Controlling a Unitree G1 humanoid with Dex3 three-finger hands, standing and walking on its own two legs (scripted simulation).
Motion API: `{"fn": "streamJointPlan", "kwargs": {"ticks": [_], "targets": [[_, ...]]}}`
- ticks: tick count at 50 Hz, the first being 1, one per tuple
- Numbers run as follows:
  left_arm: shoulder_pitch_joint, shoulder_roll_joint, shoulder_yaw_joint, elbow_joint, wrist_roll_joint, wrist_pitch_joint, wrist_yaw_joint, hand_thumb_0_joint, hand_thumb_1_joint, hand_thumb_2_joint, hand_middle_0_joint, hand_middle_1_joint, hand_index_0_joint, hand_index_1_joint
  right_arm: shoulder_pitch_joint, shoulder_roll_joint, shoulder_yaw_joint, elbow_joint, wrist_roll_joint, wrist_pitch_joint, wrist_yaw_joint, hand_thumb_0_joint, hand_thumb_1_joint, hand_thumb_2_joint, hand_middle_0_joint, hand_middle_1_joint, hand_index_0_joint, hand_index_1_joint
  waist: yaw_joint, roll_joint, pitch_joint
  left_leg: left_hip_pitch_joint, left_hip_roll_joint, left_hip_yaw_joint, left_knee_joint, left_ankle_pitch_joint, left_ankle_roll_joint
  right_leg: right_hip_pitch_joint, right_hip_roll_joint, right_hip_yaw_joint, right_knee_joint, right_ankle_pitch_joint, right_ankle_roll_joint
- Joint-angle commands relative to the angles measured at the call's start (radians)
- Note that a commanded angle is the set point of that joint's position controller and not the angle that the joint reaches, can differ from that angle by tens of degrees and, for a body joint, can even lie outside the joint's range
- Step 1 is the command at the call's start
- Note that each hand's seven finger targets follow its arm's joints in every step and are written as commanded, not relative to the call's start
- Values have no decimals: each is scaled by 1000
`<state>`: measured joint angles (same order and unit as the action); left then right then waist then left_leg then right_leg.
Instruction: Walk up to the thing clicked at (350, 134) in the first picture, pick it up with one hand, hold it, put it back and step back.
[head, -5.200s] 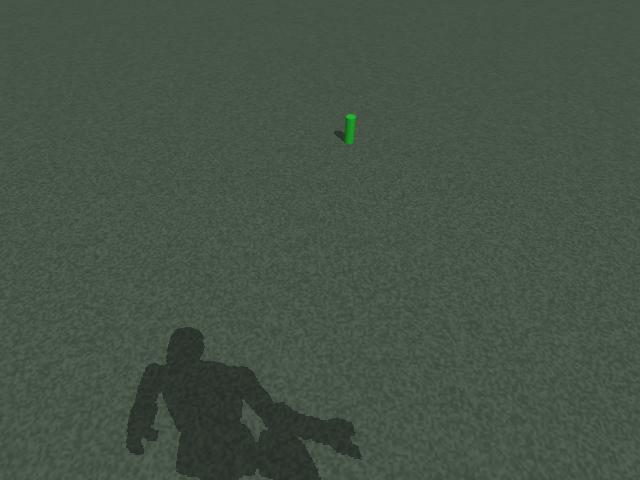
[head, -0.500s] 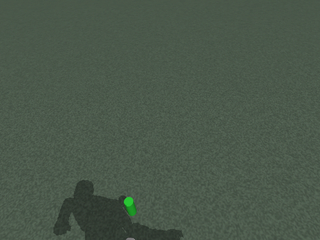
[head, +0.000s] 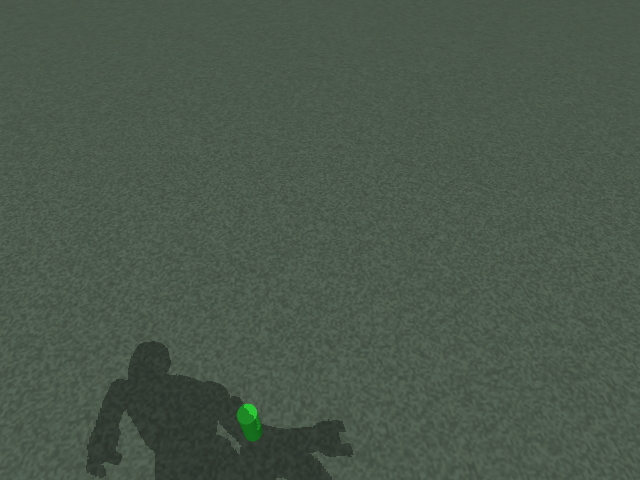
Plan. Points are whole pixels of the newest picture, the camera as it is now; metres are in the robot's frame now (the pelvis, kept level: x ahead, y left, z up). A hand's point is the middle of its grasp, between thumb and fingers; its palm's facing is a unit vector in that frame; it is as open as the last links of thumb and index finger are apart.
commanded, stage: walk up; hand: left
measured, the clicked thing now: (250, 423) +0.41 +0.20 -0.68
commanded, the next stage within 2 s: stand in 1.48 s
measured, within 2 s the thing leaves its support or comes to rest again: neither
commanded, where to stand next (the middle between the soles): +0.07 -0.01 m, yaw +0 degrees
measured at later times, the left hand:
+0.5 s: hand out of the picture +0.14 +0.24 -0.13, palm faces -0.01 -0.95 -0.32, open 7.4 cm
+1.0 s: hand out of the picture +0.09 +0.27 -0.13, palm faces +0.01 -0.93 -0.36, open 7.4 cm
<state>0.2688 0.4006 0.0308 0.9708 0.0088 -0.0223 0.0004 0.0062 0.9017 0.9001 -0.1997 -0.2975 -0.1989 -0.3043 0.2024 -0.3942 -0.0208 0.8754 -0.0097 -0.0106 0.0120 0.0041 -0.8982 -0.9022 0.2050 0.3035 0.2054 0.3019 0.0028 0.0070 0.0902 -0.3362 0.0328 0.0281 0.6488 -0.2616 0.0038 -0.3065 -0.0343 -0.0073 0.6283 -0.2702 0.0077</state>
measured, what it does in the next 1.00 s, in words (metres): stands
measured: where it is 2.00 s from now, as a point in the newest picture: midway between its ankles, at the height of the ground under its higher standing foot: outside the picture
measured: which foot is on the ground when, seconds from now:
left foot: down 0.00-1.00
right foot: down 0.00-1.00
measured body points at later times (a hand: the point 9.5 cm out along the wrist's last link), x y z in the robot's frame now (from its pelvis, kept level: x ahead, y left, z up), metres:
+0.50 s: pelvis +0.03 +0.00 +0.02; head +0.03 +0.01 +0.47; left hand +0.14 +0.29 -0.11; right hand +0.09 -0.31 -0.11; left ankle +0.05 +0.13 -0.72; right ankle +0.04 -0.14 -0.72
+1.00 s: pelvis +0.04 +0.01 +0.03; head +0.04 +0.00 +0.48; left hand +0.09 +0.31 -0.10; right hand +0.13 -0.29 -0.11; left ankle +0.05 +0.13 -0.72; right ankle +0.04 -0.14 -0.72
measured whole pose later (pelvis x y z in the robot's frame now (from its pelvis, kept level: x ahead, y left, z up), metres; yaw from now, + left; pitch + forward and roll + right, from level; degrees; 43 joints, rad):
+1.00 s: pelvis +0.04 +0.01 +0.03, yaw +1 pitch -2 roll +0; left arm 0.10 0.35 0.00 1.18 0.01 -0.01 0.00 0.01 0.90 0.90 -0.20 -0.30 -0.20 -0.30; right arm 0.07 -0.34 0.00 1.15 0.00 -0.01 0.01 0.00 -0.90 -0.90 0.20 0.30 0.20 0.30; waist 0.01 0.02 0.04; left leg -0.13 0.01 0.00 0.34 -0.17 -0.01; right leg -0.11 -0.05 -0.03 0.33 -0.17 0.04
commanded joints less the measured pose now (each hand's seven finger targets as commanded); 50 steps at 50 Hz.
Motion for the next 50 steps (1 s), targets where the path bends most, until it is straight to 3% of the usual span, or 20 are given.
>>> {"fn": "streamJointPlan", "kwargs": {"ticks": [1, 2, 3, 4, 5, 6, 7, 8, 9, 11, 12, 15, 20, 28, 50], "targets": [[5, 267, 61, -46, 27, -51, 26, 0, 900, 900, -200, -300, -200, -300, -33, -110, -26, -64, 19, 2, -4, 0, -900, -900, 200, 300, 200, 300, 4, -184, -49, -144, -12, -57, 65, -133, 23, 76, -253, 424, -369, -75, -120], [-83, 316, 66, -57, 20, -44, 21, 0, 900, 900, -200, -300, -200, -300, -19, -168, -44, -30, 16, 9, -15, 0, -900, -900, 200, 300, 200, 300, 1, -202, -24, -27, -9, -68, 148, -282, 21, -100, -338, 468, -381, -166, -214], [-152, 282, 55, -74, 19, -38, 17, 0, 900, 900, -200, -300, -200, -300, 26, -189, -54, 7, 10, 5, -14, 0, -900, -900, 200, 300, 200, 300, -37, -187, -11, 84, 24, -85, 103, -228, 22, -173, -300, 403, -330, -172, -210], [-169, 231, 40, -73, 13, -36, 13, 0, 900, 900, -200, -300, -200, -300, 31, -185, -48, 27, 16, -2, -9, 0, -900, -900, 200, 300, 200, 300, -51, -158, -18, 116, 20, -74, -14, -187, 31, -158, -224, 275, -292, -140, -154], [-172, 208, 32, -67, 9, -36, 13, 0, 900, 900, -200, -300, -200, -300, 16, -181, -48, 44, 20, -9, -5, 0, -900, -900, 200, 300, 200, 300, -50, -154, -36, 121, 16, -64, -93, -50, 35, -100, -165, 183, -262, -65, -102], [-160, 193, 26, -54, 6, -38, 14, 0, 900, 900, -200, -300, -200, -300, 1, -175, -47, 54, 20, -10, -4, 0, -900, -900, 200, 300, 200, 300, -37, -165, -65, 145, 30, -89, -125, 45, 39, -63, -135, 153, -244, -4, -74], [-150, 193, 24, -47, 4, -41, 12, 0, 900, 900, -200, -300, -200, -300, -4, -175, -45, 59, 15, -14, -5, 0, -900, -900, 200, 300, 200, 300, -29, -169, -102, 175, 36, -92, -144, 111, 41, -27, -127, 142, -214, 88, -69], [-129, 189, 21, -39, 1, -41, 9, 0, 900, 900, -200, -300, -200, -300, -18, -184, -42, 58, 8, -19, -8, 0, -900, -900, 200, 300, 200, 300, -16, -154, -132, 200, 54, -115, -163, 148, 42, -17, -125, 147, -195, 151, -65], [-115, 187, 21, -28, -3, -39, 7, 0, 900, 900, -200, -300, -200, -300, -49, -197, -38, 59, 7, -23, -8, 0, -900, -900, 200, 300, 200, 300, -3, -133, -153, 196, 70, -141, -173, 130, 49, -5, -112, 135, -207, 115, -52], [-153, 193, 24, -9, -7, -32, 8, 0, 900, 900, -200, -300, -200, -300, -68, -188, -32, 87, 9, -20, -1, 0, -900, -900, 200, 300, 200, 300, 4, -125, -91, 110, 56, -128, -201, 10, 42, 32, -102, 129, -269, -78, -41], [-165, 196, 25, -6, -1, -31, 9, 0, 900, 900, -200, -300, -200, -300, -77, -182, -29, 97, 8, -17, 2, 0, -900, -900, 200, 300, 200, 300, 1, -125, -93, 118, 52, -111, -209, 5, 37, 44, -115, 143, -295, -114, -48], [-183, 190, 21, 10, -5, -30, 9, 0, 900, 900, -200, -300, -200, -300, -77, -187, -22, 132, 3, -22, 1, 0, -900, -900, 200, 300, 200, 300, 2, -59, -98, 131, 63, -123, -247, 50, 35, 61, -107, 123, -282, -53, -49], [-201, 175, 16, 50, -12, -27, 10, 0, 900, 900, -200, -300, -200, -300, -108, -182, -15, 169, 5, -30, -5, 0, -900, -900, 200, 300, 200, 300, 14, 3, -126, 128, 86, -129, -289, 197, 29, 175, -91, 73, -262, 159, -38], [-243, 165, 8, 94, -9, -14, 5, 0, 900, 900, -200, -300, -200, -300, -140, -181, -18, 202, 1, -27, -12, 0, -900, -900, 200, 300, 200, 300, 6, 55, -110, 117, 98, -136, -357, 128, 28, 218, -84, 54, -300, 144, -28], [-238, 159, 7, 146, 0, -17, 8, 0, 900, 900, -200, -300, -200, -300, -170, -174, -26, 225, 5, -15, -11, 0, -900, -900, 200, 300, 200, 300, -3, -20, -130, 226, 87, -117, -366, 195, 22, 206, -99, 48, -354, 186, -11]]}}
